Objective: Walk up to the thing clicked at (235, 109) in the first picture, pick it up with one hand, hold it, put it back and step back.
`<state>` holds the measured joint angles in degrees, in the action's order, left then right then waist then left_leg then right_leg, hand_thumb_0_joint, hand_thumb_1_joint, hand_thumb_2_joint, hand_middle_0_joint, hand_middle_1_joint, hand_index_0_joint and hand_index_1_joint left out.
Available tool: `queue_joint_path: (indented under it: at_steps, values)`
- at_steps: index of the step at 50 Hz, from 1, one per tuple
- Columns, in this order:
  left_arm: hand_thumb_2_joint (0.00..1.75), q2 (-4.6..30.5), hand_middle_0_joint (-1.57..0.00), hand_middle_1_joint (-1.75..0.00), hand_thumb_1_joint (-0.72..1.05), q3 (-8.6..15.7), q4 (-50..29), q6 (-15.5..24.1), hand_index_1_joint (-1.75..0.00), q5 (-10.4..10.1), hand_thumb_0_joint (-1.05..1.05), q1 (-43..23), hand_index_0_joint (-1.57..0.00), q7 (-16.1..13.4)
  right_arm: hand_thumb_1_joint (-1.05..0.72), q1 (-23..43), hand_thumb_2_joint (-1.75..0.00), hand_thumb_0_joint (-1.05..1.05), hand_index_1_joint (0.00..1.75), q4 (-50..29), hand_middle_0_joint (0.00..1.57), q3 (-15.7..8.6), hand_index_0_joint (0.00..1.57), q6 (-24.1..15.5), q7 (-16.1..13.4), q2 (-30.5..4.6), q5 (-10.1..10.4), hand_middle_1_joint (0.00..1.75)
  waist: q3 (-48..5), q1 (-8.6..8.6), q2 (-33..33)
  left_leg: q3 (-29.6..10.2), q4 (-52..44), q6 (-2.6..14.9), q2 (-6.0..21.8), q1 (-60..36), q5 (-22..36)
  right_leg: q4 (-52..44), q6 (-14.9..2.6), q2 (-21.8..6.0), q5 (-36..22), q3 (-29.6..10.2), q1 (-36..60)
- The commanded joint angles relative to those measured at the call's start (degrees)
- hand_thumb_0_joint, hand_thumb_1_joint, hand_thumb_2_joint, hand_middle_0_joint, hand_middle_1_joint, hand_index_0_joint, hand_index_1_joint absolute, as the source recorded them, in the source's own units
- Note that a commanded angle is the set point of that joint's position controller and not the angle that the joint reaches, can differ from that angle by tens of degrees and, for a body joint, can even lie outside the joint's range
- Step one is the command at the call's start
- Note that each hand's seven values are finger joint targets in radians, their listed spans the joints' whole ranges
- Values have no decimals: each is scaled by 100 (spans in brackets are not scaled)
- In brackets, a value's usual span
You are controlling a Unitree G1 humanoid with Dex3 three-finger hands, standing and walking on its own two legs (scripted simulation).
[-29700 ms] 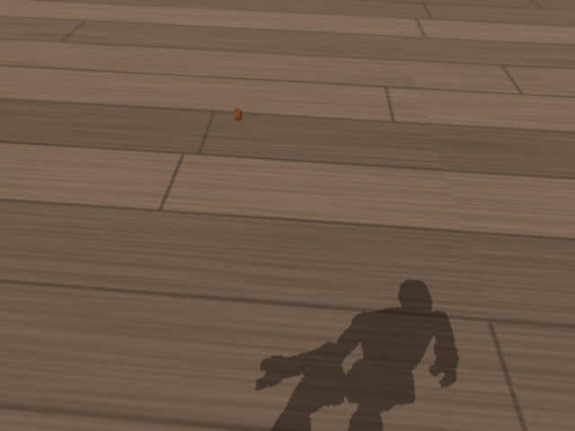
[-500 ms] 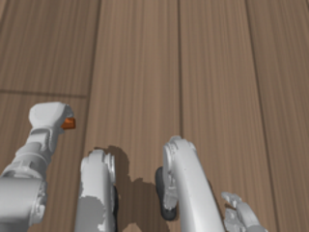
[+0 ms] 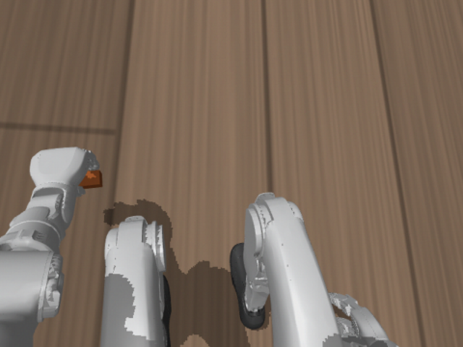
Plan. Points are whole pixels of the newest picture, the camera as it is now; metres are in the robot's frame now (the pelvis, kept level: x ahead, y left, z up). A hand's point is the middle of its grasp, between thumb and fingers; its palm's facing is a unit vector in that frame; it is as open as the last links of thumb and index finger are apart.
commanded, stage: lower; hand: left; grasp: from above
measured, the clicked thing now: (74, 181) +0.43 +0.24 -0.22
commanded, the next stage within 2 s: rest in 0.44 s
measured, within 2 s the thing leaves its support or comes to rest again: rests again in 1.26 s
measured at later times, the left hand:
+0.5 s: hand (82, 187) +0.41 +0.23 -0.24, palm faces -0.47 -0.07 -0.88, open 6.3 cm
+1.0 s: hand (90, 189) +0.42 +0.23 -0.29, palm faces -0.46 -0.09 -0.88, open 6.3 cm
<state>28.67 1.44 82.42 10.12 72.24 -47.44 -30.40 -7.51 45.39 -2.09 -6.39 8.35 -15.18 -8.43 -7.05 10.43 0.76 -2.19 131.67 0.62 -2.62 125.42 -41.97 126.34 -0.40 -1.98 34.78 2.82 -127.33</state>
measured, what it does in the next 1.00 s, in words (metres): lowers itself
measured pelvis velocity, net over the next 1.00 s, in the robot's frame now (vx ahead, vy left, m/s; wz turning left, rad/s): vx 0.00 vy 0.01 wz -0.09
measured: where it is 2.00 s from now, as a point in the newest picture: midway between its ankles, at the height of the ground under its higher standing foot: (204, 316)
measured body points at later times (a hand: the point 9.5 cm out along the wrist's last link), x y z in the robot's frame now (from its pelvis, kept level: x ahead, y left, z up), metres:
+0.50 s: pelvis +0.00 +0.00 -0.04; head +0.24 +0.05 +0.34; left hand +0.43 +0.23 -0.19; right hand +0.06 -0.28 -0.15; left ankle +0.07 +0.11 -0.33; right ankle +0.11 -0.12 -0.33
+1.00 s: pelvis +0.00 +0.01 -0.06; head +0.26 +0.07 +0.30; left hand +0.44 +0.23 -0.24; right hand +0.02 -0.26 -0.15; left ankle +0.07 +0.11 -0.33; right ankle +0.11 -0.12 -0.33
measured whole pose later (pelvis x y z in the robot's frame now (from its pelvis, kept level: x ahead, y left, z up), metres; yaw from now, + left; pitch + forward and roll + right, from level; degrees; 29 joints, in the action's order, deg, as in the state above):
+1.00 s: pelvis +0.00 +0.01 -0.06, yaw -5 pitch +32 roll -9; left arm 40.0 9.1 99.3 16.1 79.6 -51.8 -43.4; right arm -6.6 48.1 4.7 -12.3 18.3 -16.9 -17.5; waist 0.8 17.0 -2.5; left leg -6.2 145.5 1.4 -2.4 133.4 -44.1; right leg 135.8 0.8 -1.6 34.7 6.8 -133.3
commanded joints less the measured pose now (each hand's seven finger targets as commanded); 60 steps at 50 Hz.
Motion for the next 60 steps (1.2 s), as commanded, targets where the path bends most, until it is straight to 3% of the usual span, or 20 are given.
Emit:
queue_joint_path:
  at_steps: [1, 7, 12, 14, 15, 16, 17, 23, 25, 26, 28, 32, 33, 43, 46, 48, 54, 56, 57, 60]
  values:
    - [20, 1308, -119, -8, 75, 217, -723, 59, -9, -93, 0, -1663, -118, -252, -91, -1047, -90, 0, 30, -135, 20, -394, 20, -95, -59, -1223, 31, 30, -3808, 22, 822, 318, -1451, 165, -163, -2144, 1006, -1226, -182, 186, -621, 195, 2486]
    - [25, 1190, -123, -8, 75, 165, -358, 115, -12, 38, 0, -1731, -120, -262, -91, -1078, -90, 0, 30, -106, 20, -356, 20, -147, -5, -1305, -18, 30, -3432, 235, 798, 221, -1354, 128, -143, -2038, 952, -1059, -183, 177, -582, 288, 2061]
    - [28, 1332, -123, -9, 74, 273, -99, 244, -13, 106, 0, -1783, -120, -363, -91, -1056, -90, 0, 30, -114, 20, -295, 20, -205, 66, -1400, -74, 30, -3480, 234, 843, 226, -1182, 130, -165, -1883, 1019, -871, -173, 172, -636, 313, 1995]
    - [28, 1175, -125, -9, 75, 142, 222, 282, -13, 157, 0, -1794, -121, -416, -91, -1078, -90, 0, 30, -7, 20, -242, 20, -236, 124, -1328, -126, 30, -3369, 274, 820, 240, -1103, 123, -174, -1837, 912, -792, -179, 191, -541, 337, 1916]
    - [26, 1225, -124, -10, 76, 148, 206, 319, -13, 172, 0, -1937, -121, -465, -91, -1034, -90, 0, 30, 3, 20, -217, 20, -260, 153, -1309, -166, 30, -3291, 345, 808, 286, -1009, 150, -183, -1729, 797, -812, -164, 220, -441, 340, 1921]
    - [27, 1630, -123, -10, 76, 485, -48, 374, -14, 183, 0, -2073, -120, -559, -91, -1097, -90, 0, 30, -64, 20, -262, 20, -287, 156, -1457, -199, 30, -3481, 339, 804, 239, -988, 137, -156, -1872, 999, -776, -136, 173, -634, 359, 1963]
    - [29, 1645, -124, -10, 75, 440, -65, 391, -14, 242, 0, -1987, -120, -614, -91, -1076, -90, 0, 30, -36, 20, -228, 20, -278, 163, -1433, -180, 30, -3567, 219, 1080, 239, -1064, 106, -172, -1941, 993, -669, -177, 173, -572, 359, 1935]
    - [29, 1788, -124, -13, 78, 718, 326, 423, -16, 451, 0, -2024, -121, -952, -91, -1118, -90, 0, 30, 93, 20, -227, 20, -328, 338, -1516, -405, 30, -3340, 453, 1262, 200, -888, 96, -140, -1944, 1017, -497, -117, 169, -680, 496, 1702]
    - [28, 1542, -123, -15, 79, 501, 313, 421, -17, 445, 0, -2117, -121, -953, -91, -1013, -90, 0, 30, 50, 20, -168, 20, -371, 428, -1486, -486, 30, -3360, 524, 1403, 224, -777, 100, -142, -1997, 1080, -432, -108, 204, -767, 532, 1740]
    - [28, 1812, -122, -18, 80, 699, 327, 416, -19, 425, 0, -2054, -121, -1028, -91, -1056, -90, 0, 30, 100, 20, -202, 20, -378, 445, -1581, -492, 30, -3460, 474, 1376, 180, -795, 101, -137, -1971, 1070, -435, -102, 202, -778, 549, 1769]
    - [34, 1654, -124, -16, 82, 634, 274, 369, -18, 369, 0, -1765, -122, -1032, -90, -1018, -90, 0, 30, 62, 20, -193, 20, -372, 491, -1523, -468, 30, -3602, 381, 1503, 184, -817, 88, -149, -2030, 1253, -339, -113, 204, -912, 546, 1866]
    - [33, 1883, -124, -15, 81, 761, 811, 374, -17, 449, 0, -1954, -122, -1057, -90, -1138, -90, 0, 30, 152, 20, -120, 20, -397, 596, -1619, -585, 30, -3185, 630, 1252, 100, -626, 106, -125, -1756, 1165, -275, -97, 218, -914, 612, 1692]
    - [32, 1979, -123, -16, 80, 862, 725, 397, -17, 455, 0, -1852, -122, -1075, -90, -1162, -90, 0, 30, 177, 20, -137, 20, -385, 601, -1632, -575, 30, -3245, 552, 1292, 129, -619, 122, -138, -1714, 1233, -315, -80, 229, -955, 610, 1809]
    - [35, 2083, -127, -21, 90, 765, 1188, 685, -21, 587, 0, -2019, -127, -1318, -90, -1057, -90, 0, 30, 207, 20, 223, 20, -572, 868, -1647, -815, 30, -2950, 821, 1326, 2, -325, 102, -96, -1599, 1100, -129, -53, 313, -936, 772, 1784]
    - [35, 2321, -129, -21, 92, 886, 1030, 693, -21, 635, 0, -1901, -129, -1525, -90, -1037, -90, 0, 30, 252, 20, 155, 20, -608, 906, -1809, -840, 30, -3052, 705, 1690, -55, -446, 66, -72, -1797, 1160, -102, -65, 324, -915, 798, 1676]
    - [35, 2238, -131, -21, 95, 815, 1180, 634, -21, 722, 0, -1984, -131, -1620, -90, -997, -90, 0, 30, 257, 20, 284, 20, -652, 984, -1743, -907, 30, -2996, 832, 1789, -165, -418, 7, -17, -1944, 1306, 18, -40, 313, -1061, 872, 1497]
    - [33, 2482, -130, -20, 94, 930, 1401, 465, -20, 652, 0, -1937, -131, -1787, -90, -944, -90, 0, 30, 252, 20, 301, 20, -784, 1142, -1984, -946, 30, -2681, 877, 1845, -257, -452, 6, 6, -1736, 1079, -9, -49, 334, -947, 922, 1472]
    - [35, 2346, -132, -17, 93, 785, 1436, 413, -18, 584, 0, -1965, -131, -1757, -90, -828, -90, 0, 30, 185, 20, 318, 20, -860, 1212, -2000, -972, 30, -2554, 948, 1761, -252, -356, 28, 11, -1634, 988, -30, -40, 339, -910, 919, 1467]
    - [36, 2444, -133, -16, 94, 913, 1485, 393, -18, 573, 0, -1948, -131, -1751, -90, -956, -90, 0, 30, 187, 20, 393, 20, -875, 1241, -1954, -953, 30, -2619, 999, 1808, -295, -337, 11, 22, -1753, 1174, 6, -24, 330, -1085, 950, 1522]
    - [33, 2349, -131, -18, 93, 779, 1435, 377, -19, 487, 0, -1801, -131, -1726, -90, -827, -90, 0, 30, 96, 20, 349, 20, -919, 1291, -2049, -908, 30, -2690, 887, 1855, -248, -305, 28, 9, -1705, 1209, -17, -55, 393, -1147, 922, 1711]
